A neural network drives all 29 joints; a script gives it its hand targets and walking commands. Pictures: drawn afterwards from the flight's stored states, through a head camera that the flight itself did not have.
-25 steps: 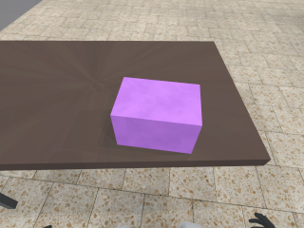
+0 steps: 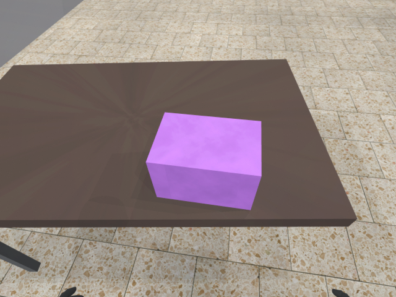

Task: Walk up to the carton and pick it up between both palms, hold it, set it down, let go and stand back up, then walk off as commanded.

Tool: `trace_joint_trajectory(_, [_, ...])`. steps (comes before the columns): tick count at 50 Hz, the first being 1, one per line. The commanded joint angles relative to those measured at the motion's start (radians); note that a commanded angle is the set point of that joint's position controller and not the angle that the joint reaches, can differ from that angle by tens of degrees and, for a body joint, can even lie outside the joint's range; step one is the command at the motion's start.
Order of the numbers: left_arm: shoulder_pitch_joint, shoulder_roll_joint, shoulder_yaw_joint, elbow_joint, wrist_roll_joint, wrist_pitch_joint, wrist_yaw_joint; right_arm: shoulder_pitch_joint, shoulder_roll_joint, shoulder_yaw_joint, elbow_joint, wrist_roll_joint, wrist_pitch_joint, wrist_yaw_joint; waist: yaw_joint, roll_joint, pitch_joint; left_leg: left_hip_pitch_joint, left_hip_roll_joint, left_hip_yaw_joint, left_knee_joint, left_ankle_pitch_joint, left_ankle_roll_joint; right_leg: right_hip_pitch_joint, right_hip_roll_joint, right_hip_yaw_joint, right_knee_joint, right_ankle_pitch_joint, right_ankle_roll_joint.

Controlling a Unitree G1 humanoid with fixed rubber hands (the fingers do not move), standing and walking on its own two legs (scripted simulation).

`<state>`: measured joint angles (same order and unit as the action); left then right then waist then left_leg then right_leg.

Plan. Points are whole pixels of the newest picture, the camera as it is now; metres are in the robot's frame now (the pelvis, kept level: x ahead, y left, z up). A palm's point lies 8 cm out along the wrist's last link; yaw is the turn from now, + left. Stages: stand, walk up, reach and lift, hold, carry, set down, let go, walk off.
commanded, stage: walk up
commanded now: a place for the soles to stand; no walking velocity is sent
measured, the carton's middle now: (207, 160) +0.45 -0.01 -0.03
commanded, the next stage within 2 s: reach and lift in 1.32 s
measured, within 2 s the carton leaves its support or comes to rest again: neither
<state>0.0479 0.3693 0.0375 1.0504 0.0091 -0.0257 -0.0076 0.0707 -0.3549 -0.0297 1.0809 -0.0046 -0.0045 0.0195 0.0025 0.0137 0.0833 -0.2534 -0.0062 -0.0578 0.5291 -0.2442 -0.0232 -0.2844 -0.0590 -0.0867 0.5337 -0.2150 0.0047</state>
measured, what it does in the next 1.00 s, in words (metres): stands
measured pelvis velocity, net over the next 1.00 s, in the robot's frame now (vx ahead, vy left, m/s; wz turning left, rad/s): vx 0.03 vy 0.01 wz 0.05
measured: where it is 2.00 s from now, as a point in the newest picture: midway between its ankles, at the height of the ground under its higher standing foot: outside the picture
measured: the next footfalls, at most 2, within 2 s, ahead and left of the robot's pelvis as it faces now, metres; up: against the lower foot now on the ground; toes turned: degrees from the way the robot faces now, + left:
none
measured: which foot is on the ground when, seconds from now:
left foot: down 0.00-1.00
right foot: down 0.00-1.00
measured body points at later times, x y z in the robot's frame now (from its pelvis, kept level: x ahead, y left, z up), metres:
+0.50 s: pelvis +0.01 +0.00 +0.00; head +0.04 +0.00 +0.45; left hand +0.12 +0.31 -0.12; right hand +0.12 -0.30 -0.12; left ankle +0.03 +0.14 -0.73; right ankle +0.04 -0.12 -0.73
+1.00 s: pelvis +0.03 +0.01 +0.00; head +0.06 +0.02 +0.45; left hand +0.12 +0.34 -0.12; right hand +0.16 -0.28 -0.12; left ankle +0.03 +0.14 -0.73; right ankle +0.04 -0.12 -0.73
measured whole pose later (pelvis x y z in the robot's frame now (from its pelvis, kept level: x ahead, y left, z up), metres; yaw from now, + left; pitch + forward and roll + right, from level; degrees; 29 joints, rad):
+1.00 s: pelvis +0.03 +0.01 +0.00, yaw +3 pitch -2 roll +0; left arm 0.10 0.39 0.04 0.99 0.01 -0.02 0.01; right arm 0.09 -0.36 -0.04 0.96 -0.02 0.03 0.04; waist 0.01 0.01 0.09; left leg -0.24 -0.03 -0.09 0.56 -0.29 0.00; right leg -0.23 -0.09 -0.12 0.54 -0.27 0.03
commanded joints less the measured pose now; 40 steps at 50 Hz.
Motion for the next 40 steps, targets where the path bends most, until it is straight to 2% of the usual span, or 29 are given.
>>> trace_joint_trajectory(1, [-0.042,0.212,0.037,-0.052,-0.003,-0.015,0.009,-0.047,-0.221,-0.028,-0.062,0.001,-0.017,-0.009,0.004,-0.008,-0.113,-0.041,0.085,-0.098,-0.128,0.093,0.054,0.108,-0.105,0.135,-0.152,0.001,-0.046])
trace_joint_trajectory(2, [-0.046,0.214,0.038,-0.063,-0.006,-0.013,0.011,-0.062,-0.205,-0.028,-0.069,0.000,-0.017,-0.009,0.006,-0.023,-0.128,-0.020,0.088,-0.095,-0.123,0.099,0.056,0.107,-0.106,0.125,-0.152,0.011,-0.048])
trace_joint_trajectory(3, [-0.047,0.208,0.034,-0.056,-0.004,-0.015,0.011,-0.053,-0.215,-0.029,-0.063,-0.002,-0.018,-0.008,-0.001,-0.009,-0.135,-0.012,0.093,-0.096,-0.128,0.136,0.053,0.120,-0.111,0.125,-0.141,0.035,-0.053])
trace_joint_trajectory(5, [-0.074,0.204,0.035,-0.061,-0.004,-0.014,0.009,-0.041,-0.228,-0.033,-0.059,-0.003,-0.017,-0.008,-0.013,-0.049,-0.158,-0.014,0.087,-0.082,-0.118,0.153,0.052,0.152,-0.109,0.118,-0.140,0.065,-0.048])
trace_joint_trajectory(7, [-0.064,0.201,0.035,-0.060,-0.003,-0.015,0.010,-0.050,-0.226,-0.034,-0.066,-0.003,-0.016,-0.008,0.003,-0.010,-0.152,-0.011,0.091,-0.082,-0.119,0.146,0.051,0.138,-0.112,0.122,-0.156,0.041,-0.048])
trace_joint_trajectory(8, [-0.060,0.212,0.035,-0.065,-0.006,-0.014,0.009,-0.053,-0.222,-0.028,-0.063,0.003,-0.012,-0.008,0.010,-0.039,-0.160,-0.014,0.089,-0.098,-0.126,0.115,0.051,0.150,-0.111,0.116,-0.160,0.023,-0.045])
trace_joint_trajectory(9, [-0.062,0.208,0.035,-0.054,-0.002,-0.014,0.009,-0.051,-0.230,-0.032,-0.067,-0.002,-0.014,-0.007,-0.005,-0.006,-0.148,-0.011,0.088,-0.084,-0.133,0.127,0.052,0.147,-0.107,0.118,-0.156,0.029,-0.043])
trace_joint_trajectory(10, [-0.065,0.202,0.037,-0.062,-0.002,-0.012,0.006,-0.060,-0.207,-0.026,-0.068,0.000,-0.013,-0.009,0.006,-0.011,-0.147,-0.007,0.088,-0.086,-0.137,0.137,0.047,0.145,-0.105,0.118,-0.166,0.035,-0.040])
trace_joint_trajectory(11, [-0.065,0.206,0.040,-0.059,-0.001,-0.010,0.005,-0.042,-0.221,-0.026,-0.066,-0.002,-0.013,-0.009,-0.001,-0.046,-0.142,-0.025,0.095,-0.092,-0.139,0.134,0.050,0.160,-0.104,0.106,-0.154,0.043,-0.037])
trace_joint_trajectory(12, [-0.067,0.212,0.039,-0.055,-0.002,-0.011,0.008,-0.042,-0.217,-0.027,-0.061,0.003,-0.014,-0.010,0.002,-0.025,-0.156,-0.012,0.092,-0.092,-0.133,0.163,0.045,0.160,-0.107,0.106,-0.153,0.066,-0.039])
trace_joint_trajectory(13, [-0.071,0.205,0.040,-0.060,-0.002,-0.012,0.007,-0.041,-0.219,-0.030,-0.063,0.000,-0.012,-0.010,0.002,-0.011,-0.134,-0.017,0.083,-0.074,-0.140,0.135,0.039,0.146,-0.107,0.118,-0.167,0.030,-0.036])
trace_joint_trajectory(15, [-0.067,0.203,0.036,-0.055,-0.002,-0.011,0.010,-0.054,-0.221,-0.030,-0.069,0.002,-0.013,-0.014,-0.002,-0.019,-0.140,-0.001,0.085,-0.090,-0.133,0.142,0.046,0.152,-0.105,0.110,-0.172,0.054,-0.036])
trace_joint_trajectory(17, [-0.074,0.208,0.043,-0.056,0.001,-0.009,0.009,-0.042,-0.218,-0.026,-0.071,-0.002,-0.014,-0.014,0.000,0.009,-0.133,-0.003,0.093,-0.086,-0.148,0.197,0.045,0.157,-0.100,0.099,-0.159,0.077,-0.039])
trace_joint_trajectory(19, [-0.049,0.195,0.038,-0.058,-0.007,-0.012,0.008,-0.051,-0.216,-0.026,-0.075,-0.001,-0.015,-0.013,0.010,0.024,-0.162,0.007,0.103,-0.102,-0.151,0.172,0.053,0.180,-0.100,0.100,-0.142,0.082,-0.038])
trace_joint_trajectory(21, [-0.061,0.190,0.040,-0.058,-0.008,-0.009,0.006,-0.060,-0.219,-0.026,-0.076,-0.004,-0.014,-0.012,0.014,-0.018,-0.144,-0.012,0.090,-0.085,-0.141,0.145,0.050,0.173,-0.104,0.110,-0.160,0.059,-0.037])
trace_joint_trajectory(22, [-0.037,0.238,0.056,-0.062,0.004,-0.014,0.013,-0.040,-0.231,-0.036,-0.098,-0.022,0.001,-0.001,0.018,-0.010,-0.145,-0.033,0.064,-0.074,-0.106,0.099,0.055,0.175,-0.136,0.131,-0.178,-0.003,-0.050])
trace_joint_trajectory(24, [-0.044,0.253,0.060,-0.066,0.012,-0.015,0.016,-0.027,-0.216,-0.040,-0.099,-0.023,0.014,0.008,0.002,-0.050,-0.135,-0.018,0.048,-0.057,-0.086,0.041,0.050,0.139,-0.165,0.158,-0.212,-0.084,-0.068])
trace_joint_trajectory(25, [-0.032,0.262,0.063,-0.068,0.010,-0.016,0.017,-0.036,-0.217,-0.040,-0.094,-0.024,0.016,0.009,0.012,-0.021,-0.127,0.000,0.046,-0.051,-0.091,0.032,0.049,0.112,-0.163,0.165,-0.216,-0.086,-0.069])
trace_joint_trajectory(26, [-0.038,0.260,0.065,-0.076,0.012,-0.016,0.021,-0.028,-0.205,-0.035,-0.102,-0.027,0.017,0.013,0.001,-0.059,-0.114,-0.002,0.040,-0.045,-0.083,0.001,0.050,0.090,-0.162,0.163,-0.220,-0.102,-0.068])
trace_joint_trajectory(27, [-0.051,0.257,0.065,-0.087,0.014,-0.018,0.022,0.001,-0.213,-0.042,-0.102,-0.028,0.016,0.014,-0.013,-0.069,-0.129,-0.010,0.042,-0.056,-0.074,0.018,0.054,0.106,-0.165,0.152,-0.197,-0.083,-0.074])
trace_joint_trajectory(28, [-0.045,0.256,0.066,-0.080,0.015,-0.017,0.020,0.000,-0.219,-0.045,-0.100,-0.024,0.017,0.016,-0.007,-0.047,-0.104,-0.009,0.051,-0.058,-0.089,0.058,0.055,0.086,-0.151,0.133,-0.203,-0.098,-0.060])
trace_joint_trajectory(29, [-0.049,0.250,0.065,-0.092,0.012,-0.013,0.019,0.004,-0.239,-0.048,-0.112,-0.027,0.018,0.015,-0.008,-0.040,-0.092,-0.019,0.053,-0.072,-0.100,0.023,0.059,0.068,-0.132,0.120,-0.193,-0.140,-0.055])
trace_joint_trajectory(31, [-0.037,0.247,0.067,-0.100,0.010,-0.012,0.020,0.004,-0.244,-0.050,-0.123,-0.027,0.016,0.013,-0.001,-0.020,-0.072,-0.046,0.075,-0.110,-0.122,0.049,0.072,0.078,-0.099,0.079,-0.157,-0.126,-0.046])
trace_joint_trajectory(33, [-0.016,0.232,0.066,-0.094,0.004,-0.015,0.020,-0.016,-0.231,-0.048,-0.129,-0.020,0.014,0.019,0.007,-0.006,-0.112,-0.034,0.084,-0.137,-0.127,0.086,0.079,0.112,-0.078,0.074,-0.132,-0.085,-0.041])
trace_joint_trajectory(35, [0.013,0.231,0.058,-0.102,0.004,-0.015,0.021,-0.022,-0.251,-0.054,-0.146,-0.025,0.013,0.013,0.012,0.040,-0.126,-0.052,0.087,-0.131,-0.119,0.106,0.080,0.153,-0.082,0.076,-0.112,-0.002,-0.053])
trace_joint_trajectory(36, [0.010,0.227,0.059,-0.100,0.008,-0.014,0.022,-0.014,-0.249,-0.053,-0.145,-0.027,0.013,0.012,0.013,0.025,-0.125,-0.083,0.088,-0.148,-0.118,0.151,0.085,0.181,-0.084,0.064,-0.085,0.054,-0.055])
trace_joint_trajectory(37, [0.017,0.239,0.063,-0.097,0.006,-0.013,0.021,-0.009,-0.243,-0.056,-0.141,-0.013,0.012,0.012,0.020,-0.012,-0.139,-0.059,0.086,-0.148,-0.114,0.156,0.081,0.195,-0.087,0.065,-0.088,0.069,-0.053])
trace_joint_trajectory(38, [0.025,0.233,0.060,-0.104,0.004,-0.014,0.022,0.013,-0.251,-0.056,-0.149,-0.022,0.014,0.008,0.006,0.015,-0.150,-0.048,0.083,-0.124,-0.094,0.182,0.080,0.187,-0.102,0.072,-0.077,0.083,-0.054])
trace_joint_trajectory(40, [0.014,0.224,0.053,-0.111,0.000,-0.011,0.024,-0.015,-0.235,-0.054,-0.164,-0.024,0.012,0.008,0.013,0.040,-0.123,-0.061,0.090,-0.164,-0.124,0.185,0.091,0.179,-0.081,0.063,-0.064,0.063,-0.050])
